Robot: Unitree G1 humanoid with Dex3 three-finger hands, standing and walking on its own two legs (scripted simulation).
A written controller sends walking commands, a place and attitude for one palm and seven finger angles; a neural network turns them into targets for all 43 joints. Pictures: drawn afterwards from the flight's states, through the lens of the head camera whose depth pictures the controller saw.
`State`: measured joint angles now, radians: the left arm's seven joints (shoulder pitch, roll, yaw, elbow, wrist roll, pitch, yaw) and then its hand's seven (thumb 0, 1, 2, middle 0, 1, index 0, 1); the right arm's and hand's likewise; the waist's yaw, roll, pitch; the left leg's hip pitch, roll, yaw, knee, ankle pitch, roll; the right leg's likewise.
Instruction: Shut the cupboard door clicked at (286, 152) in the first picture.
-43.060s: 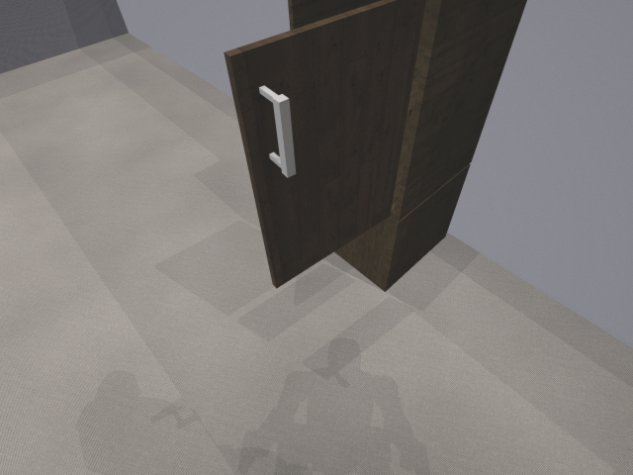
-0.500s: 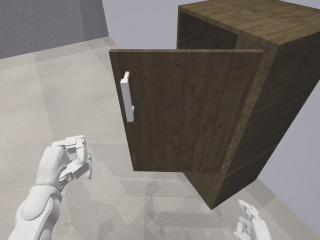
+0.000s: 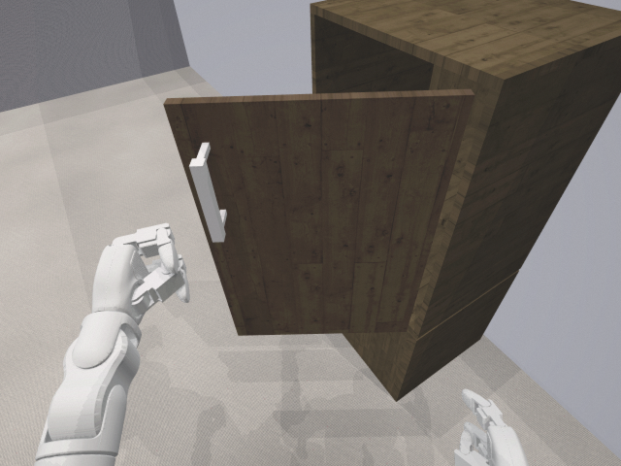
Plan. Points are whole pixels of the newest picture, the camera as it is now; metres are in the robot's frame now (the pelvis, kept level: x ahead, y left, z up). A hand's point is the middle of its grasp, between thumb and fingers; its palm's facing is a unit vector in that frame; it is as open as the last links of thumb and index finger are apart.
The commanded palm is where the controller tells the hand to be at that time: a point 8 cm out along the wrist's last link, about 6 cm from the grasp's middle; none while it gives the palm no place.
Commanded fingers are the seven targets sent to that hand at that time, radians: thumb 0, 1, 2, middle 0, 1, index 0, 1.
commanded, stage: bring the fist close to the handle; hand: left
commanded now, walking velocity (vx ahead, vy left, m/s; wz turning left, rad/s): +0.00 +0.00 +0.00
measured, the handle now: (211, 194) +0.46 +0.19 +0.13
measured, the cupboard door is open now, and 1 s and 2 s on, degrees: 58 58 42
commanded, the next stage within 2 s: push the door shut along its arc in 0.90 s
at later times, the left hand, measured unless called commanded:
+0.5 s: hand (225, 229) +0.37 +0.14 +0.14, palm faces +0.08 -1.00 +0.00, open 3.1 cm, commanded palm +0.34 +0.19 +0.13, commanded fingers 0.00 0.90 0.90 -1.30 -1.50 -1.30 -1.50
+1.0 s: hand (225, 231) +0.37 +0.14 +0.14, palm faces +0.11 -0.99 +0.01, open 3.1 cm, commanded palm +0.34 +0.19 +0.13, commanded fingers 0.00 0.90 0.90 -1.30 -1.50 -1.30 -1.50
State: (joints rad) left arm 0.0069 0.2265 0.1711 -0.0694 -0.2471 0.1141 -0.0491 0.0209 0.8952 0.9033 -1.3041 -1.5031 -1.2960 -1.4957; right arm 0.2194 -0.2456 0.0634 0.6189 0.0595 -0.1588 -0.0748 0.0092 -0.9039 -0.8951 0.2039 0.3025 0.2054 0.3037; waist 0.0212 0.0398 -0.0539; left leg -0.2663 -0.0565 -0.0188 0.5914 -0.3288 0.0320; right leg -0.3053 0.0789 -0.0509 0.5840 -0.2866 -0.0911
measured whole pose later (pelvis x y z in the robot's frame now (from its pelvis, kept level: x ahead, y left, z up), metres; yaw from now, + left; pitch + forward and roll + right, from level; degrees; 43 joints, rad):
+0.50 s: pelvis +0.00 +0.01 +0.00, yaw +0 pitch +2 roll +0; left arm -0.34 0.17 0.10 0.25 -0.19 0.12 0.05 0.02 0.90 0.90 -1.30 -1.50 -1.30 -1.50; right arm 0.21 -0.24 0.06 0.63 0.06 -0.08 -0.07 0.01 -0.90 -0.90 0.20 0.30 0.21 0.30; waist 0.00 0.04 -0.05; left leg -0.30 -0.07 -0.02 0.60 -0.33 0.04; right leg -0.34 0.07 -0.05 0.59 -0.29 -0.08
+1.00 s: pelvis +0.00 +0.01 +0.00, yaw +0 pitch +1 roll +0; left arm -0.34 0.14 0.08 0.28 -0.17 0.07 0.10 0.02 0.90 0.90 -1.30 -1.50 -1.30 -1.50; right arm 0.21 -0.23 0.05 0.62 0.05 -0.03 -0.06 0.01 -0.91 -0.90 0.20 0.30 0.20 0.30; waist 0.00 0.03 -0.04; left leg -0.27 -0.07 -0.01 0.57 -0.32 0.05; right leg -0.31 0.07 -0.04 0.56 -0.27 -0.08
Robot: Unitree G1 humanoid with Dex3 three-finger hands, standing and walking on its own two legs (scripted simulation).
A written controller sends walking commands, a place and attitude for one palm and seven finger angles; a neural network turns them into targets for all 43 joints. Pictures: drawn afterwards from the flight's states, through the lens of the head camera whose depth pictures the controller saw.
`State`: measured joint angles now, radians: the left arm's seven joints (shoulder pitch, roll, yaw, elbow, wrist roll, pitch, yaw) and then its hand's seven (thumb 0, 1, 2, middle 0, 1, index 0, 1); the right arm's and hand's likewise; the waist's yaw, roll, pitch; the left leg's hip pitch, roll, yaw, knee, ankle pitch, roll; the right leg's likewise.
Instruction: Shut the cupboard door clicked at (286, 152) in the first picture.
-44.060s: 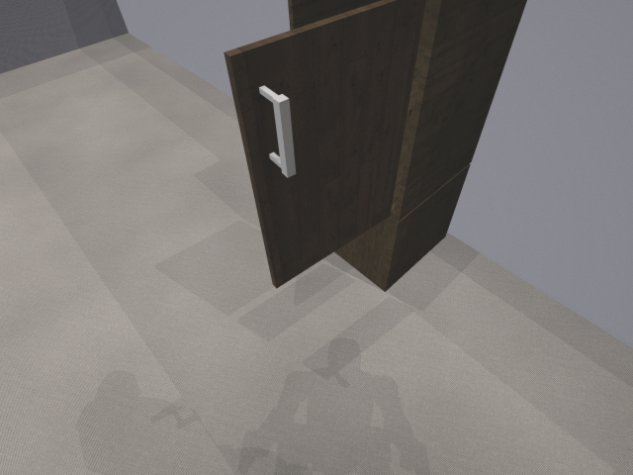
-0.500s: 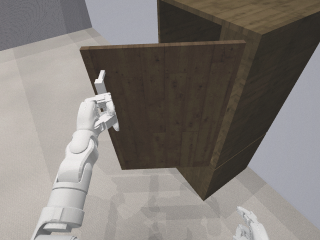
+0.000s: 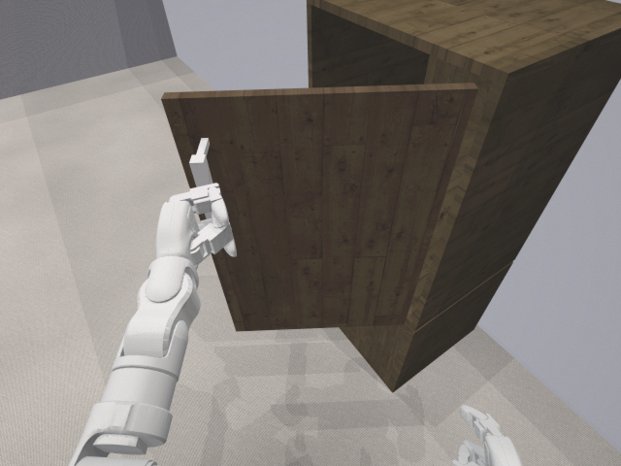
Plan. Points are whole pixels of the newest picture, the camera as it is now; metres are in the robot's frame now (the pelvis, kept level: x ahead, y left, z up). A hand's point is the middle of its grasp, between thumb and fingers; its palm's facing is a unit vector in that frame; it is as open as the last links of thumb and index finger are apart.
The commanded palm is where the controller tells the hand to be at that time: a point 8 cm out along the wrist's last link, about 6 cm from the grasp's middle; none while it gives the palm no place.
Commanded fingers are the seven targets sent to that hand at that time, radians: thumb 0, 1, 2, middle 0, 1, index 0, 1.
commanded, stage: push the door shut along its arc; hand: left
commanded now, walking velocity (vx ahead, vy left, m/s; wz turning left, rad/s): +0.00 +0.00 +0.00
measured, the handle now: (211, 191) +0.46 +0.18 +0.13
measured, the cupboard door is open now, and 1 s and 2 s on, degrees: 58 42 31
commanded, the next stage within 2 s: pull the fist back off the door in 1.84 s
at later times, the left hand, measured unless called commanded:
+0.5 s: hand (228, 199) +0.43 +0.14 +0.14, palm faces +0.01 -1.00 -0.02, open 3.2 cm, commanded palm +0.42 +0.19 +0.13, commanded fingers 0.00 0.90 0.90 -1.30 -1.50 -1.30 -1.50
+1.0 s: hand (239, 173) +0.49 +0.14 +0.14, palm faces -0.12 -0.99 +0.01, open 3.2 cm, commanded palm +0.48 +0.17 +0.13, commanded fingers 0.00 0.90 0.90 -1.30 -1.50 -1.30 -1.50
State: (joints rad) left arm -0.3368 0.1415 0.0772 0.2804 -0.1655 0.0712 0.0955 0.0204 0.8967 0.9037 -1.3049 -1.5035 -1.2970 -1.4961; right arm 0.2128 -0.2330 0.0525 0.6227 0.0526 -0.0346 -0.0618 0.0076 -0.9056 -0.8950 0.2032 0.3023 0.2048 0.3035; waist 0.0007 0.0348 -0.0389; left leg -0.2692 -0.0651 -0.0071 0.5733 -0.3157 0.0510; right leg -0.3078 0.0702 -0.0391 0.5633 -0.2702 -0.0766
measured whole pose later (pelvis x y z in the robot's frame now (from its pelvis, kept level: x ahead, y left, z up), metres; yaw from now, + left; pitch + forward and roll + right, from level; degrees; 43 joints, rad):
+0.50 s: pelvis -0.01 +0.00 +0.00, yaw +1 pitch +5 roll +0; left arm -0.70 0.26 0.14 0.79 -0.18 -0.10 -0.07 0.02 0.90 0.92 -1.32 -1.50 -1.32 -1.50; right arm 0.29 -0.26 0.04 0.68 0.06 -0.05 -0.06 0.01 -0.91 -0.89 0.20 0.30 0.21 0.30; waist -0.04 0.03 -0.04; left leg -0.38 -0.07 -0.02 0.62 -0.32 0.06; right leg -0.41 0.06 -0.06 0.60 -0.27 -0.07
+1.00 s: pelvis +0.00 +0.02 -0.01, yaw +1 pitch +11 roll -1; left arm -1.00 0.37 0.19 1.19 -0.18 -0.25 -0.21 0.02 0.90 0.90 -1.31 -1.50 -1.32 -1.50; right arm 0.38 -0.29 0.04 0.72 0.05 -0.11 -0.03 0.00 -0.91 -0.89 0.20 0.30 0.21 0.30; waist -0.13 0.02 -0.06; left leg -0.53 -0.08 -0.01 0.69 -0.34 0.07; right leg -0.56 0.05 -0.06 0.65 -0.29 -0.06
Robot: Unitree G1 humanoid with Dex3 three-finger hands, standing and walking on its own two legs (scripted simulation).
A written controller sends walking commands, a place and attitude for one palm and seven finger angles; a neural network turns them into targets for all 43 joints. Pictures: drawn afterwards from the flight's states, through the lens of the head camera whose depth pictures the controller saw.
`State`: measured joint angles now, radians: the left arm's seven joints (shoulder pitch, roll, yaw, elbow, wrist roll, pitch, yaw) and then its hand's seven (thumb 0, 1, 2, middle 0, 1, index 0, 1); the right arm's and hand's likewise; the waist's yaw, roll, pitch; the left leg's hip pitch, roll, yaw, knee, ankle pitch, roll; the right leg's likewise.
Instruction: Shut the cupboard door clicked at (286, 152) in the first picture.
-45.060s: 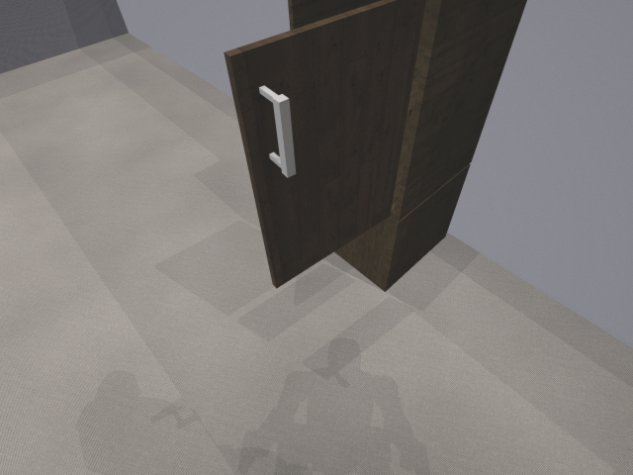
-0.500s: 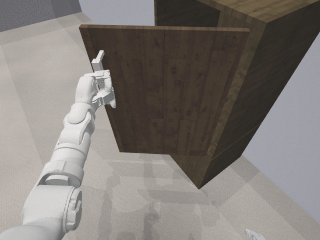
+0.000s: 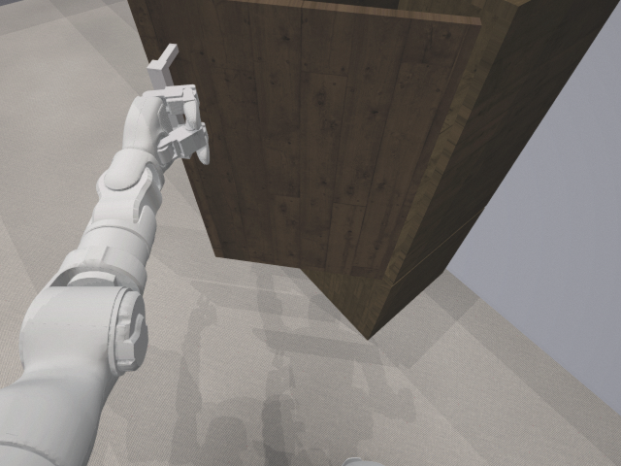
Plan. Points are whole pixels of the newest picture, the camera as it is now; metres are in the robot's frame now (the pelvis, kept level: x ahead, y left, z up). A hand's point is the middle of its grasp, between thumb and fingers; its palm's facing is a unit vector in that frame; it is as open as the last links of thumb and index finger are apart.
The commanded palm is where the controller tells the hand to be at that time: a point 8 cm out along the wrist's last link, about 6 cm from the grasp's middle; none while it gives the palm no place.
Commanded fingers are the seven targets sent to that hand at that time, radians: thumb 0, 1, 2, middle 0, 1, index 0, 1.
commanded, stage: push the door shut along its arc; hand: left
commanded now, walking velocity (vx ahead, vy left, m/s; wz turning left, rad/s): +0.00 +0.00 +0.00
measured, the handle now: (178, 105) +0.57 +0.15 +0.14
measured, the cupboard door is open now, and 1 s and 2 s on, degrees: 42 31 28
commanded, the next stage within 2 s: pull the fist back off the door in 0.84 s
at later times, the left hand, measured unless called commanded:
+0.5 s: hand (254, 97) +0.57 +0.05 +0.15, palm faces -0.29 -0.96 +0.05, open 3.0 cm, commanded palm +0.56 +0.11 +0.14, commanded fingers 0.00 0.90 0.90 -1.30 -1.50 -1.30 -1.50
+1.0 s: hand (262, 88) +0.58 +0.04 +0.15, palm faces -0.26 -0.96 +0.08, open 3.3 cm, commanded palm +0.59 +0.07 +0.14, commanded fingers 0.00 0.90 0.90 -1.30 -1.50 -1.30 -1.50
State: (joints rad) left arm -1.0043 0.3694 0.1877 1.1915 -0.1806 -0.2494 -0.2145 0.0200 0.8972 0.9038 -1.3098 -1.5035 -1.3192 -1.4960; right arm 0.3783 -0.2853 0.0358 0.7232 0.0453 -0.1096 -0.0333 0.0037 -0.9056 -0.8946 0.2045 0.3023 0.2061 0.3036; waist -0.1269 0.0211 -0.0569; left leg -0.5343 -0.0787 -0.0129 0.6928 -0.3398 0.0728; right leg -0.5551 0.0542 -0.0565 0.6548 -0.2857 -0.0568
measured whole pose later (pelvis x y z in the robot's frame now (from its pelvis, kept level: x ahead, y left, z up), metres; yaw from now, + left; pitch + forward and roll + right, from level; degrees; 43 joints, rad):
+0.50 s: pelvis +0.02 +0.01 -0.01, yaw -2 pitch +18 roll -2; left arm -1.23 0.41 0.29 1.34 -0.10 -0.25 -0.25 0.02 0.86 0.91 -1.30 -1.50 -1.29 -1.50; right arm 0.45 -0.30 0.03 0.70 0.00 -0.07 -0.01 0.00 -0.91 -0.89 0.20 0.30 0.21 0.30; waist -0.23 0.05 -0.08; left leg -0.67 -0.07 0.02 0.76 -0.39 0.09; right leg -0.70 0.07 -0.03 0.71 -0.32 -0.04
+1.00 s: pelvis +0.01 -0.01 -0.02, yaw +1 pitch +21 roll -2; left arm -1.41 0.43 0.21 1.43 -0.14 -0.17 -0.23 0.03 0.92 0.99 -1.30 -1.50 -1.30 -1.50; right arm 0.42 -0.32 0.02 0.75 -0.01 -0.08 -0.03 0.00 -0.91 -0.89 0.20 0.30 0.21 0.30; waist -0.24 0.05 -0.07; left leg -0.78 -0.06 -0.04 0.82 -0.39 0.06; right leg -0.78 0.07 -0.09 0.74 -0.33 -0.07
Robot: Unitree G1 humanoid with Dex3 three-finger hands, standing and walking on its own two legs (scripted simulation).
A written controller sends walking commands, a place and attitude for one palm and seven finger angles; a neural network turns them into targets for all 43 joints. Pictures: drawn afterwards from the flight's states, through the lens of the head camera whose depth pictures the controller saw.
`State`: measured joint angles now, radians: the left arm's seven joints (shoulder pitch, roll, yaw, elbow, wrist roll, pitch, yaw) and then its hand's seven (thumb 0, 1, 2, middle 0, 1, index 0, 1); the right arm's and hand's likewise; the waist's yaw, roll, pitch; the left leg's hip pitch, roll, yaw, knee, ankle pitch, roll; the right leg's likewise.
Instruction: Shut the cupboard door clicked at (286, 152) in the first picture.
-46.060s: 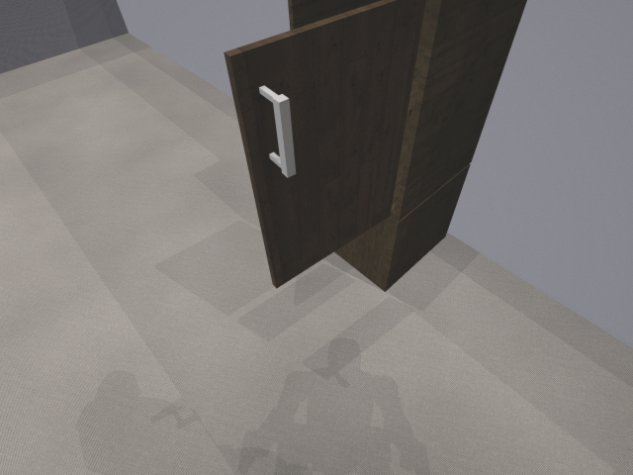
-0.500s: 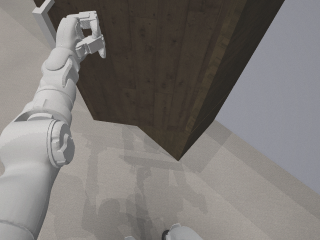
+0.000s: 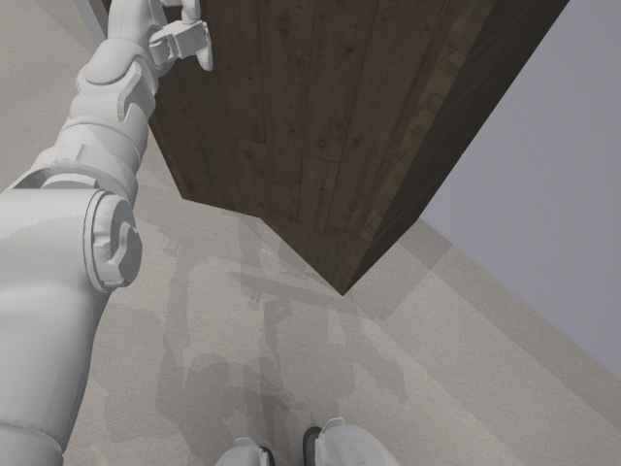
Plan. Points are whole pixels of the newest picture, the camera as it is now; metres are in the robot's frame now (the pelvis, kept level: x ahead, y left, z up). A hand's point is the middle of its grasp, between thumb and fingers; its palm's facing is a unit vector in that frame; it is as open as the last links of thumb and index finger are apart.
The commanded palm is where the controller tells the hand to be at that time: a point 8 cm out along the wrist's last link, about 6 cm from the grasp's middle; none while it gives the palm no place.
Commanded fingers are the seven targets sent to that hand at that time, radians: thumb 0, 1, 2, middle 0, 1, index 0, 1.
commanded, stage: pull the fist back off the door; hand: left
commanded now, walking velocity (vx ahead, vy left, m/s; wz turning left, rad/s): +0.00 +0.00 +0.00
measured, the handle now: (109, 16) +0.62 +0.14 +0.15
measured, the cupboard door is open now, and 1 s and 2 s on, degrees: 31 28 28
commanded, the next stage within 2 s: draw the hand back to the body in 0.82 s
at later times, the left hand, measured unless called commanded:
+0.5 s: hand (213, 31) +0.55 +0.03 +0.18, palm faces +0.11 -0.99 -0.01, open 3.1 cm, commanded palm +0.50 +0.07 +0.16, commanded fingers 0.00 0.90 0.90 -1.30 -1.50 -1.30 -1.50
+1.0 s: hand (229, 78) +0.50 +0.02 +0.17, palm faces +0.10 -0.99 +0.04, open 3.1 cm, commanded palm +0.45 +0.08 +0.16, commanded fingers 0.00 0.90 0.90 -1.30 -1.50 -1.30 -1.50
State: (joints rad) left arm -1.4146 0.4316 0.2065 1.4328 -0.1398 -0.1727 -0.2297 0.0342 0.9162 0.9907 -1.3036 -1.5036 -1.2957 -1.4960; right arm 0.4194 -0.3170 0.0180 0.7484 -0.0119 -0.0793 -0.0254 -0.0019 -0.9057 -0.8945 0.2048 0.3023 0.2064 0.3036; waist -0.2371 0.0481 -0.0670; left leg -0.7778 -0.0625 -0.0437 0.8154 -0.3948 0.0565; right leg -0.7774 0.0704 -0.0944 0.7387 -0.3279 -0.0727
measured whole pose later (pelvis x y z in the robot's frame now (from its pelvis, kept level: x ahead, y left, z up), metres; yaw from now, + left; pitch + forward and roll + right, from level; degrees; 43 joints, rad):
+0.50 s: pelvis +0.01 -0.02 +0.01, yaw -3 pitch +18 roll +0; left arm -1.13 0.29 0.33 1.21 0.01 -0.30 0.22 0.02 0.90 0.91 -1.30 -1.50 -1.29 -1.50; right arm 0.51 -0.26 0.00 0.68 -0.04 -0.01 0.08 0.00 -0.91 -0.89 0.20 0.30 0.21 0.30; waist -0.19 0.07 -0.12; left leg -0.66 -0.03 0.01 0.74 -0.39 0.03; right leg -0.69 0.11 -0.03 0.70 -0.31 -0.10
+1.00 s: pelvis -0.01 -0.02 +0.02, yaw -2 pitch +12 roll +0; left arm -1.08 0.14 0.23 1.19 -0.08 -0.17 0.25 0.02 0.90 0.90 -1.31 -1.50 -1.30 -1.50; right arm 0.30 -0.25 0.02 0.67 0.00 -0.01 0.02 0.00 -0.91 -0.89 0.20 0.30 0.20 0.30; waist -0.13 0.04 -0.10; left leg -0.55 -0.05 -0.01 0.68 -0.34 0.04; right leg -0.58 0.08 -0.05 0.66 -0.29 -0.09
